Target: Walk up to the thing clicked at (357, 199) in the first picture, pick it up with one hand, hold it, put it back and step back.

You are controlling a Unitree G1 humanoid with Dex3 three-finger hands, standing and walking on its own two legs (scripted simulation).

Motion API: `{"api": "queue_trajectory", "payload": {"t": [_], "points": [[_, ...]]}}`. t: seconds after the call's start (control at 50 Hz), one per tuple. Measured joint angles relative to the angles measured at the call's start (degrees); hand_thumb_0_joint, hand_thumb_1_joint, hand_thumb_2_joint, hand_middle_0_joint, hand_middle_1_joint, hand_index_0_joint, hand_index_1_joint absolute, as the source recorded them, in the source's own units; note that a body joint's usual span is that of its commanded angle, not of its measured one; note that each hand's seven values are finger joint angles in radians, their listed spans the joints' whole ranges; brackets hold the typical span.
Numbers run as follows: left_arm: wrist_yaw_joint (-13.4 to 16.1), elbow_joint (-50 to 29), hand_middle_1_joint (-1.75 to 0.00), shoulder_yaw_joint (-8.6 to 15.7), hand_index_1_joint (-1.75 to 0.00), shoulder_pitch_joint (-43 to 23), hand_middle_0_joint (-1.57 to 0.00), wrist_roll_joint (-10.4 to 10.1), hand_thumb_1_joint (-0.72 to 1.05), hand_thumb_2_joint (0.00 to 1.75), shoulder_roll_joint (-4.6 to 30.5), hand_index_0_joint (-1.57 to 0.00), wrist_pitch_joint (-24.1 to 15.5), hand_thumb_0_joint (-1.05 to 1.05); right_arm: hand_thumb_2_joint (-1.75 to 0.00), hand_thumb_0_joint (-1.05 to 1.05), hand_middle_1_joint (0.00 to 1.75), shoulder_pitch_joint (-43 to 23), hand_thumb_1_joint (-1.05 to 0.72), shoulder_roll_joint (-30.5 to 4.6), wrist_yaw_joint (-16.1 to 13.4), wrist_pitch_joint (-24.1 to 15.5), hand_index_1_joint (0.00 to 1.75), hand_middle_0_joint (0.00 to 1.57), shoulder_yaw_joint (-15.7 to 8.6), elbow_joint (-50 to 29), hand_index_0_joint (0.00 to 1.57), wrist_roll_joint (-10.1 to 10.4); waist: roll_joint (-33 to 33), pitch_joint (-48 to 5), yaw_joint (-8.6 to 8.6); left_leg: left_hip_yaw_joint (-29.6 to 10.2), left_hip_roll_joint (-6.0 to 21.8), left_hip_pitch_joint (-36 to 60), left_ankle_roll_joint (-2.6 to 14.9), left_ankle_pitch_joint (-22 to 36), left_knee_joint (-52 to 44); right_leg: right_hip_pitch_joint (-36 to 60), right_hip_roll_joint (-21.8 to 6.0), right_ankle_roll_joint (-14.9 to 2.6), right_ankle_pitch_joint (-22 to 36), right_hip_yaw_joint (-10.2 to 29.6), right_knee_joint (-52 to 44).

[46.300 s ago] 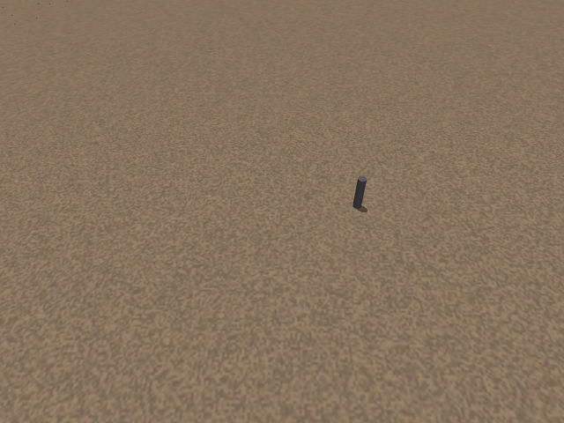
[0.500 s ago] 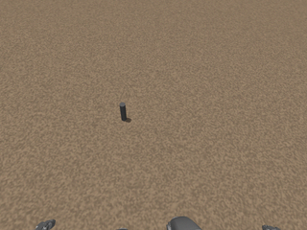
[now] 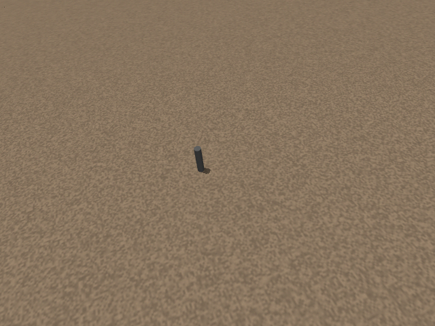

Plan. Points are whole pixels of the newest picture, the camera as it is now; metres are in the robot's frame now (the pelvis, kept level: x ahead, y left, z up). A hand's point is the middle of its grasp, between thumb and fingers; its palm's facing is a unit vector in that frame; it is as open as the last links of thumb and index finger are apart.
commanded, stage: step back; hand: left
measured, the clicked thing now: (199, 159) +1.09 +0.18 -0.67
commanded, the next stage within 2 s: stand in 0.84 s
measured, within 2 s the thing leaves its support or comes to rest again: neither
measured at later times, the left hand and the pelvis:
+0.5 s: hand out of the picture +0.08 +0.24 -0.13, palm faces +0.05 -0.92 -0.40, open 7.4 cm; pelvis +0.03 -0.02 +0.01, yaw +1 degrees
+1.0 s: hand out of the picture +0.14 +0.27 -0.14, palm faces +0.02 -0.94 -0.34, open 7.4 cm; pelvis +0.05 +0.01 +0.01, yaw +1 degrees
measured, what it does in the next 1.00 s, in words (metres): steps on the spot: left foot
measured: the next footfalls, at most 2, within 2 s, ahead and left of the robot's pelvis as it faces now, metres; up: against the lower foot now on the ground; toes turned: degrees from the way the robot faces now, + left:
left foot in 0.62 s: +0.13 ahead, +0.14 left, +0.00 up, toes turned +2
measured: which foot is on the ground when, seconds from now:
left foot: down 0.00-0.28, up 0.30-0.60, down 0.62-1.00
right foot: down 0.00-1.00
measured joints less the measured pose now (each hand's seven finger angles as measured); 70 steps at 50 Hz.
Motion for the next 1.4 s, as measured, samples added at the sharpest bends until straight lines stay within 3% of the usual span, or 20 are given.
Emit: {"api": "queue_trajectory", "payload": {"t": [0.04,0.1,0.14,0.2,0.26,0.3,0.36,0.44,0.52,0.6,0.62,0.66,0.72,0.8,1.02,1.4], "points": [[0.2,0.3,-0.30,0.2,-0.30,-0.3,-0.20,-0.4,0.90,0.90,1.3,-0.20,0.3,0.01,-0.90,0.01,0.30,-0.4,-0.91,2.0,0.1,-0.8,0.30,0.21,-0.1,1.3,0.21,-0.4,-3.8,1.3,0.72,2.0,-2.2,3.1,0.26,7.8,-5.2,-0.1,-2.3,0.21,-0.7,1.9,2.0],[0.1,2.5,-0.30,-0.2,-0.30,0.7,-0.20,-1.0,0.90,0.90,1.0,-0.20,1.0,0.01,-0.90,0.01,0.30,0.6,-0.91,2.8,0.7,-2.1,0.30,0.21,-0.1,0.7,0.21,-0.6,-3.8,-0.5,-0.59,1.6,-1.7,3.6,1.56,7.9,-6.0,-2.0,-0.3,-0.24,-7.5,2.8,8.1],[-0.3,3.4,-0.30,-0.4,-0.30,0.8,-0.20,-1.2,0.91,0.90,0.9,-0.20,0.8,0.01,-0.90,0.01,0.30,0.8,-0.90,2.9,0.8,-2.4,0.30,0.21,0.0,0.5,0.21,-0.7,-3.2,-1.0,-1.24,0.9,-0.7,4.2,2.22,8.0,-6.9,-2.7,0.8,-0.61,-9.0,2.4,10.3],[-0.9,3.7,-0.30,-0.3,-0.30,0.9,-0.20,-1.4,0.91,0.90,1.1,-0.20,-0.3,0.01,-0.90,0.00,0.30,0.2,-0.90,2.8,0.9,-2.8,0.30,0.21,0.0,-0.2,0.21,-0.6,-3.3,-0.8,-1.46,1.0,0.4,4.8,1.28,8.3,-7.7,-3.1,0.8,-0.52,-6.9,1.8,7.4],[-0.8,4.1,-0.30,-0.1,-0.30,0.5,-0.20,-1.4,0.91,0.90,1.0,-0.20,-1.3,0.01,-0.90,0.00,0.30,-0.6,-0.90,1.9,1.0,-2.4,0.30,0.21,-0.2,-0.8,0.21,-0.2,-2.8,-0.2,-1.59,0.7,1.5,4.1,-0.06,6.6,-5.0,-0.3,1.3,-0.52,-2.1,0.9,-1.5],[-0.2,4.5,-0.30,0.0,-0.30,0.1,-0.20,-1.0,0.91,0.90,0.2,-0.20,-2.3,0.01,-0.90,0.00,0.30,-1.3,-0.90,0.8,0.6,-1.5,0.30,0.21,-0.4,-0.8,0.21,0.3,-0.7,0.4,-1.35,-1.1,2.7,2.1,0.86,2.9,1.0,0.7,3.0,-0.80,4.8,-0.6,-3.0],[0.1,4.5,-0.30,-0.4,-0.30,0.1,-0.20,-0.2,0.91,0.90,-1.2,-0.20,-2.6,0.01,-0.90,0.00,0.30,-1.8,-0.90,0.4,-0.3,-0.3,0.30,0.21,-0.6,-0.1,0.21,0.4,0.1,-0.2,-0.23,-3.5,-0.2,-3.2,1.74,-2.7,12.6,1.0,3.1,-1.73,3.0,-1.5,-2.1],[0.3,4.6,-0.30,-1.1,-0.30,0.7,-0.20,-0.6,0.90,0.90,-2.5,-0.20,-3.1,0.01,-0.90,0.00,0.30,-2.3,-0.91,-0.6,-0.2,-0.9,0.30,0.21,-0.7,0.2,0.21,0.5,0.9,0.2,0.65,-3.3,-0.6,-7.6,1.48,0.4,16.4,3.5,2.6,-1.41,3.6,-1.9,-5.4],[0.6,5.1,-0.30,-1.5,-0.30,0.9,-0.20,-0.8,0.90,0.90,-2.4,-0.20,-3.4,0.01,-0.90,0.00,0.30,-3.3,-0.91,-0.9,-0.1,-0.9,0.30,0.21,-0.6,0.3,0.21,0.3,1.1,1.0,0.96,-3.0,1.3,-8.0,0.83,2.2,11.3,4.1,2.0,-0.99,2.7,-2.0,-5.4],[1.0,5.2,-0.30,-1.8,-0.30,-0.4,-0.20,-1.3,0.90,0.90,-1.5,-0.20,-2.6,0.01,-0.90,0.00,0.30,-4.6,-0.91,0.0,-0.2,-1.0,0.30,0.20,-0.3,0.8,0.20,0.5,0.1,2.2,0.57,0.2,2.8,-4.8,1.02,6.3,1.0,3.1,0.5,0.01,0.2,-2.4,-2.0],[1.0,5.1,-0.30,-1.8,-0.30,-1.0,-0.20,-1.6,0.90,0.90,-1.2,-0.20,-2.3,0.01,-0.90,0.00,0.30,-5.0,-0.91,0.3,-0.3,-1.2,0.30,0.20,-0.3,1.0,0.20,0.5,-0.5,2.5,0.39,0.9,2.6,-3.6,0.66,10.6,-1.9,2.6,-0.2,0.42,-0.8,-2.4,-0.4],[1.3,4.9,-0.30,-1.7,-0.30,-2.3,-0.20,-2.0,0.90,0.90,-0.5,-0.20,-1.5,0.01,-0.90,0.00,0.30,-6.3,-0.91,1.6,-0.6,-1.5,0.30,0.20,-0.1,1.7,0.20,0.3,-2.8,3.7,0.70,2.3,1.1,-2.9,-0.50,11.8,-2.3,1.7,-1.9,0.99,-2.0,-1.0,2.3],[1.5,5.1,-0.30,-2.2,-0.30,-3.6,-0.20,-2.7,0.90,0.90,-0.4,-0.20,-0.8,0.01,-0.90,0.00,0.30,-7.9,-0.91,2.6,-0.5,-1.5,0.30,0.21,0.7,1.9,0.21,0.7,-2.7,3.3,0.48,2.5,1.7,-3.9,-0.30,10.0,-0.4,1.5,-0.5,0.24,-1.7,0.8,2.1],[1.3,6.5,-0.30,-2.5,-0.30,-4.6,-0.20,-2.4,0.91,0.90,-0.3,-0.20,-1.0,0.01,-0.90,0.00,0.30,-10.5,-0.91,3.7,-0.5,-0.9,0.30,0.21,1.5,2.7,0.21,1.1,-2.2,2.0,0.13,2.3,3.0,-4.1,-0.56,9.0,0.6,3.0,0.9,1.95,-0.9,1.2,-1.0],[0.4,11.1,-0.30,-4.5,-0.30,-6.6,-0.20,-2.7,0.91,0.90,-1.6,-0.20,-1.2,0.01,-0.90,0.00,0.30,-12.9,-0.90,3.8,0.1,-2.9,0.30,0.21,2.8,5.7,0.21,1.3,-2.4,0.1,-0.11,3.4,2.1,2.2,-0.14,13.5,-9.2,8.8,0.0,2.76,3.6,1.9,-10.3],[-0.1,15.3,-0.30,-4.7,-0.30,-6.6,-0.20,-2.2,0.91,0.90,-1.6,-0.20,-1.2,0.01,-0.90,0.00,0.30,-11.1,-0.91,2.7,0.4,-2.1,0.30,0.21,2.4,10.2,0.21,1.4,-1.9,0.0,-1.23,3.0,2.6,5.7,-0.87,19.2,-17.9,11.8,0.6,2.25,8.7,1.4,-18.0]]}}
